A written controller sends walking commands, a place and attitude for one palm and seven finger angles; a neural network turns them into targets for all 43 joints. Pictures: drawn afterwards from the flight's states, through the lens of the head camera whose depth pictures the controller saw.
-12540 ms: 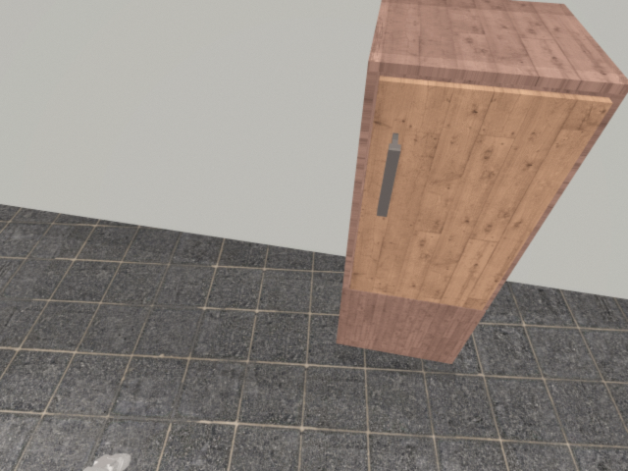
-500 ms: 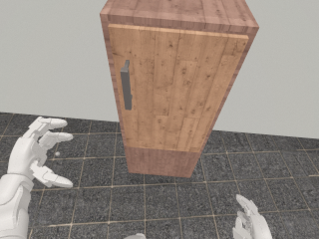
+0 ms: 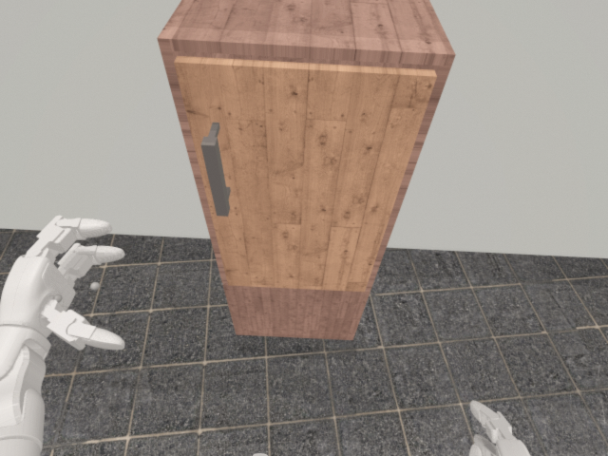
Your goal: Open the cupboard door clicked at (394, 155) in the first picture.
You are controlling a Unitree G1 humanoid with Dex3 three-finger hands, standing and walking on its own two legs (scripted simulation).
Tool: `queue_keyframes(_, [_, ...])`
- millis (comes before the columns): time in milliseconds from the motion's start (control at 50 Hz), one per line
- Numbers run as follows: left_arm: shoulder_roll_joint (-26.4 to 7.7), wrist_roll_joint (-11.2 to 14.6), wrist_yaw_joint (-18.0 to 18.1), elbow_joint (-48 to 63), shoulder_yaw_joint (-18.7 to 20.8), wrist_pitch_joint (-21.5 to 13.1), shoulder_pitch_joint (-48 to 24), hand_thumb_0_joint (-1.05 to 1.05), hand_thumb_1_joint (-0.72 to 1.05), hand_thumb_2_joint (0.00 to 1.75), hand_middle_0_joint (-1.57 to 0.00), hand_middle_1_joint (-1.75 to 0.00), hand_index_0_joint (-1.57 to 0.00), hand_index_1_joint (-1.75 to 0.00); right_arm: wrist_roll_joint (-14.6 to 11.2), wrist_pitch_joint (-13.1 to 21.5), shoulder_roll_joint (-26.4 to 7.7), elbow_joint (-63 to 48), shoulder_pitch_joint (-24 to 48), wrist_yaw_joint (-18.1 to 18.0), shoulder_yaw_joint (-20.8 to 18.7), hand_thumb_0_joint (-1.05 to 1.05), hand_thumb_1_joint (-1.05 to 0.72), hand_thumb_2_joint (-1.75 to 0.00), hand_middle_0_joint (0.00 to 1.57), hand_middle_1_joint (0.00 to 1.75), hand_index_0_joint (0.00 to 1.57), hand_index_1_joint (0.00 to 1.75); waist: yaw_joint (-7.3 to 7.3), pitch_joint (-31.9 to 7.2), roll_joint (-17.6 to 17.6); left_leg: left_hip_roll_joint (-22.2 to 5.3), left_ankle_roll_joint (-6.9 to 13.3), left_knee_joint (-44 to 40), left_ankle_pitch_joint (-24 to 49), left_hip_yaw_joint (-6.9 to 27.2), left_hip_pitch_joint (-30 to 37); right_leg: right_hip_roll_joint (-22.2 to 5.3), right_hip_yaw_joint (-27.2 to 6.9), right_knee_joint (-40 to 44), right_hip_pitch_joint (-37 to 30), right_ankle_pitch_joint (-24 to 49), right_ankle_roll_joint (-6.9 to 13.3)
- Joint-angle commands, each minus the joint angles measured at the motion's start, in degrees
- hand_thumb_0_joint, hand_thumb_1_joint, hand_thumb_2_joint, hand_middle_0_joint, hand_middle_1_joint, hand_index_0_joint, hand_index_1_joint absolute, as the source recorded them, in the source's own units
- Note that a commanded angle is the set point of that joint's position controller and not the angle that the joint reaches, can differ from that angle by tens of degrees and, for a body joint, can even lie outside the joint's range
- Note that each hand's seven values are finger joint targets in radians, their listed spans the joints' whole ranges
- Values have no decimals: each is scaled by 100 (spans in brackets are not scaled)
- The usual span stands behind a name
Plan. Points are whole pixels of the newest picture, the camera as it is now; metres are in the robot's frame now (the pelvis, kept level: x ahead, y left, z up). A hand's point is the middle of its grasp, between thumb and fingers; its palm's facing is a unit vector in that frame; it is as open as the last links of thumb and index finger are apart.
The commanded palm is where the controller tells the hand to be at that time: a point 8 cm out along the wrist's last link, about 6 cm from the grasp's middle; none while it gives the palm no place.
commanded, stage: raise the hand with hooked fingers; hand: left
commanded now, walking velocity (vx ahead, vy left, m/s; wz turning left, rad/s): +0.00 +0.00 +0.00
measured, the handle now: (219, 171) +0.53 +0.18 +0.05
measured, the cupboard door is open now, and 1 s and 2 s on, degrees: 0 0 0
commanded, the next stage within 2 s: move the hooked fingers beside the handle in 0.10 s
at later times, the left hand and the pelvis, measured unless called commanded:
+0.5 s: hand (136, 261) +0.33 +0.24 +0.08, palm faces +0.05 -1.00 -0.04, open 14.0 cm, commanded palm +0.30 +0.29 +0.07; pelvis +0.00 -0.04 +0.00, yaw +0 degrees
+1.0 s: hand (147, 233) +0.38 +0.24 +0.06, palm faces +0.02 -1.00 +0.00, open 14.0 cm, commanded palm +0.36 +0.30 +0.07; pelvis +0.01 -0.01 -0.01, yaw -1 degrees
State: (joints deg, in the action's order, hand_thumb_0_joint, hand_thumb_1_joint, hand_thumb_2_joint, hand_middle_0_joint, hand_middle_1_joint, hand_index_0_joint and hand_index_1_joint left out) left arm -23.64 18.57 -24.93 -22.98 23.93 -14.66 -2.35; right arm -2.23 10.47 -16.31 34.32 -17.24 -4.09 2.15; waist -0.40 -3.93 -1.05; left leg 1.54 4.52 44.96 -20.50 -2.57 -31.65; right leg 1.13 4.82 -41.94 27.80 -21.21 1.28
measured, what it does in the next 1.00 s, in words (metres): stands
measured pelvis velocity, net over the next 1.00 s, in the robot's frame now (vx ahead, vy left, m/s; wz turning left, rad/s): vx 0.01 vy -0.01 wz -0.02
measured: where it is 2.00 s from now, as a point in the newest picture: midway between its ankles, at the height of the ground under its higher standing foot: outside the picture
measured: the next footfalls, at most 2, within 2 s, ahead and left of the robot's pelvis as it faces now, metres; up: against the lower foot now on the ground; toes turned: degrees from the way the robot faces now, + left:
none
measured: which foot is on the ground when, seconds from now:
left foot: down 0.00-1.00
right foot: down 0.00-1.00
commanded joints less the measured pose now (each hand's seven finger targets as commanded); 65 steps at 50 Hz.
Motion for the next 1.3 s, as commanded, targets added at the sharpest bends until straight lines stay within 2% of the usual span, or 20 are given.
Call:
queue_keyframes(0, [-1385, 241, -120, 919, 393, -272, -1200, 0, -50, 30, -30, -120, -30, -120, -71, 291, -854, -784, 296, -108, -346, 0, -90, -90, 20, 30, 20, 30, -14, -1086, -337, -241, -369, -792, 1040, 715, 1043, 70, -204, 546, 58, 780, 87])
queue_keyframes(180, [-1486, 312, -114, 924, 513, -387, -1344, 0, -50, 30, -30, -120, -30, -120, -75, 310, -778, -771, 388, -137, -306, 0, -90, -90, 20, 30, 20, 30, 12, -1242, -89, -138, -226, -576, 1002, 457, 709, -6, -495, 630, -363, 1000, 8])
queue_keyframes(200, [-1555, 271, -100, 893, 530, -423, -1470, 0, -50, 30, -30, -120, -30, -120, -80, 305, -776, -741, 394, -142, -299, 0, -90, -90, 20, 30, 20, 30, -7, -1182, -264, -140, -235, -569, 980, 437, 686, -18, -506, 626, -330, 983, 9])
queue_keyframes(340, [-1771, 120, -149, 246, 407, -484, -2769, 0, -50, 30, -30, -120, -30, -120, -111, 231, -782, -566, 341, -210, -262, 0, -90, -90, 20, 30, 20, 30, -242, -1029, -260, -140, -201, -364, 578, 373, 327, -110, -855, 726, -185, 509, -64])
queue_keyframes(380, [-1889, 95, -208, -19, 432, -503, -2997, 0, -50, 30, -30, -120, -30, -120, -126, 218, -795, -526, 299, -218, -260, 0, -90, -90, 20, 30, 20, 30, -236, -1185, -242, -141, -194, -352, 610, 382, 325, -134, -900, 734, -262, 543, -70])
queue_keyframes(460, [-2014, 111, -276, -337, 649, -510, -2477, 0, -50, 30, -30, -120, -30, -120, -119, 167, -794, -552, 173, -162, -292, 0, -90, -90, 20, 30, 20, 30, -11, -1770, -201, -132, -193, -297, 1197, 325, 333, -174, -942, 530, -810, 1549, -109])
queue_keyframes(560, [-2276, 141, -300, -957, 987, -396, -2372, 0, -50, 30, -30, -120, -30, -120, -117, 12, -848, -599, 70, -109, -303, 0, -90, -90, 20, 30, 20, 30, 17, -1468, 251, -130, -214, -264, 1157, 273, -142, -246, -1053, 483, -884, 2027, -242])
queue_keyframes(600, [-2446, 111, -327, -908, 1096, -456, -2514, 0, -50, 30, -30, -120, -30, -120, -117, -40, -868, -594, 13, -96, -333, 0, -90, -90, 20, 30, 20, 30, 17, -1544, 64, -124, -217, -260, 1220, 250, -127, -264, -1061, 441, -911, 2238, -262])
queue_keyframes(660, [-2323, 85, -387, -576, 975, -630, -2543, 0, -50, 30, -30, -120, -30, -120, -101, -79, -848, -658, -73, -58, -373, 0, -90, -90, 20, 30, 20, 30, 16, -1904, -235, -121, -183, -253, 1616, 227, 219, -158, -908, 283, -935, 2680, -203])
queue_keyframes(680, [-2196, 78, -399, -469, 816, -702, -2767, 0, -50, 30, -30, -120, -30, -120, -111, -94, -838, -635, -106, -61, -384, 0, -90, -90, 20, 30, 20, 30, -77, -1930, -315, -130, -167, -256, 1679, 216, 387, -97, -823, 286, -779, 2583, -169])
queue_keyframes(780, [-1858, 112, -417, -818, 451, -772, -3489, 0, -50, 30, -30, -120, -30, -120, -121, -145, -886, -478, -202, -121, -406, 0, -90, -90, 20, 30, 20, 30, -307, -1614, -187, -166, -158, -268, 1338, 311, 476, 1, -660, 350, -140, 1742, -91])
queue_keyframes(840, [-2125, 17, -326, -989, 626, -723, -3449, 0, -50, 30, -30, -120, -30, -120, -93, -195, -947, -436, -276, -143, -429, 0, -90, -90, 20, 30, 20, 30, -223, -1784, -274, -180, -158, -273, 1445, 368, 602, 14, -596, 304, -90, 1630, -27])
queue_keyframes(880, [-2031, -89, -232, -994, 468, -718, -3764, 0, -50, 30, -30, -120, -30, -120, -88, -232, -902, -427, -280, -131, -407, 0, -90, -90, 20, 30, 20, 30, -260, -1831, -393, -191, -175, -309, 1471, 419, 717, 22, -531, 287, 39, 1527, -18])
queue_keyframes(940, [-2179, -157, -57, -788, 597, -811, -3769, 0, -50, 30, -30, -120, -30, -120, -43, -273, -919, -470, -334, -101, -419, 0, -90, -90, 20, 30, 20, 30, -162, -2145, -605, -237, -233, -291, 1885, 520, 1044, 66, -457, 179, 82, 1618, 42])
queue_keyframes(1000, [-2137, -179, 86, -901, 671, -838, -3695, 0, -50, 30, -30, -120, -30, -120, -18, -338, -893, -485, -348, -51, -414, 0, -90, -90, 20, 30, 20, 30, -140, -2127, -532, -271, -297, -302, 2140, 568, 1117, 92, -386, 148, 138, 1677, 35])
queue_keyframes(1040, [-1948, -208, 106, -1093, 448, -793, -3833, 0, -50, 30, -30, -120, -30, -120, -32, -401, -899, -512, -356, -41, -386, 0, -90, -90, 20, 30, 20, 30, -226, -1879, -386, -297, -300, -326, 2088, 600, 1009, 109, -343, 146, 271, 1576, 53])
queue_keyframes(1120, [-1601, -304, 144, -1351, 94, -661, -4079, 0, -50, 30, -30, -120, -30, -120, -39, -493, -915, -518, -409, -12, -405, 0, -90, -90, 20, 30, 20, 30, -326, -1709, -479, -343, -368, -370, 1963, 687, 1138, 104, -272, 167, 692, 1257, 48])
queue_keyframes(1140, [-1625, -281, 153, -1343, 155, -668, -4062, 0, -50, 30, -30, -120, -30, -120, -27, -512, -933, -533, -450, -6, -421, 0, -90, -90, 20, 30, 20, 30, -288, -1795, -341, -352, -366, -339, 2127, 726, 1184, 117, -264, 147, 662, 1313, 66])
queue_keyframes(1220, [-1603, -354, 262, -1244, 65, -780, -4488, 0, -50, 30, -30, -120, -30, -120, -1, -585, -957, -488, -509, 22, -443, 0, -90, -90, 20, 30, 20, 30, -331, -1991, -513, -421, -498, -356, 2103, 886, 1467, 122, -221, 100, 950, 1015, 68])
queue_keyframes(1280, [-1592, -415, 407, -1409, -7, -906, -5030, 0, -50, 30, -30, -120, -30, -120, 22, -643, -969, -367, -550, 26, -421, 0, -90, -90, 20, 30, 20, 30, -446, -1892, -481, -443, -536, -358, 1956, 987, 1498, 128, -205, 75, 1177, 851, 68])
